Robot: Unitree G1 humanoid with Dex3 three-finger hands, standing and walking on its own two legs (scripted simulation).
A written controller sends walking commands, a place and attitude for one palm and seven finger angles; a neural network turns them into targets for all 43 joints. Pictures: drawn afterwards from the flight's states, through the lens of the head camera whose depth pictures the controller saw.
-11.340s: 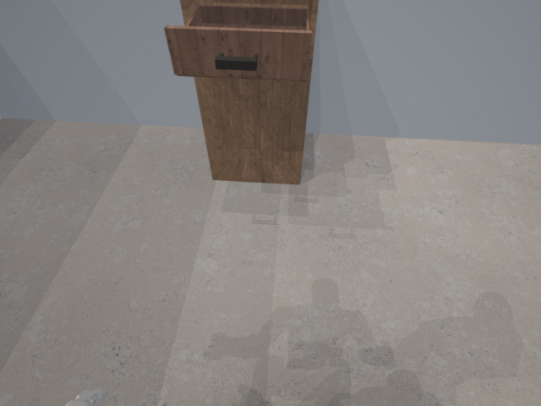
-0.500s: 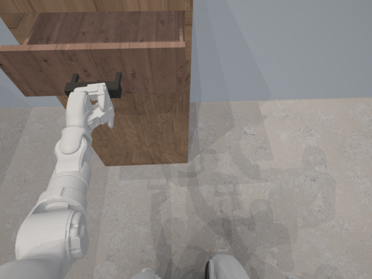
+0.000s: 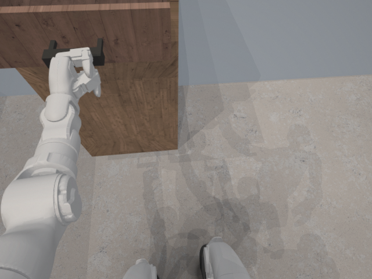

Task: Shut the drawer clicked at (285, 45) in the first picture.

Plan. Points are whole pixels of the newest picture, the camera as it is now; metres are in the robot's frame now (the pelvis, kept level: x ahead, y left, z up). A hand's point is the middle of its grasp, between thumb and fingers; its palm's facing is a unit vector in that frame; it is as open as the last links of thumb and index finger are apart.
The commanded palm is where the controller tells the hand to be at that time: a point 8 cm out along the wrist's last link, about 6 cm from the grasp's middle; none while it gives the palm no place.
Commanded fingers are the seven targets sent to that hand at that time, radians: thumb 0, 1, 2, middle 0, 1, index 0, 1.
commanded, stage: push the drawer shut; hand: left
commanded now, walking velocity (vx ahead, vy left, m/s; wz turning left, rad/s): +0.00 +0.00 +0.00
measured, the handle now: (75, 50) +0.60 +0.19 +0.09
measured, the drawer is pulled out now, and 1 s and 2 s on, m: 0.08 0.00 0.00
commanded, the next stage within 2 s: pull the fist back off the drawer in 0.98 s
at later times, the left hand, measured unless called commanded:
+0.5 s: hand (97, 54) +0.58 +0.14 +0.09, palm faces -0.01 -1.00 -0.03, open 3.2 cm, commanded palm +0.56 +0.19 +0.09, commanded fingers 0.00 0.90 0.90 -1.40 -1.60 -1.40 -1.60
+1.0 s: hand (92, 48) +0.60 +0.15 +0.09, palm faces -0.01 -1.00 -0.04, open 2.9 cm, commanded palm +0.63 +0.18 +0.09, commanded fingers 0.00 0.90 0.90 -1.40 -1.60 -1.40 -1.60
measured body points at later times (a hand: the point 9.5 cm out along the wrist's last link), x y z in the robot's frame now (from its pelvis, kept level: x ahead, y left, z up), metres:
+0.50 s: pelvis +0.01 +0.00 +0.00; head +0.17 +0.00 +0.42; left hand +0.58 +0.19 +0.09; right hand -0.03 -0.26 -0.11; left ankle -0.02 +0.12 -0.68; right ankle +0.06 -0.13 -0.68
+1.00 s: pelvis +0.00 +0.01 -0.02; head +0.18 +0.03 +0.39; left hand +0.60 +0.20 +0.09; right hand -0.07 -0.24 -0.11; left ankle -0.02 +0.12 -0.68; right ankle +0.06 -0.13 -0.68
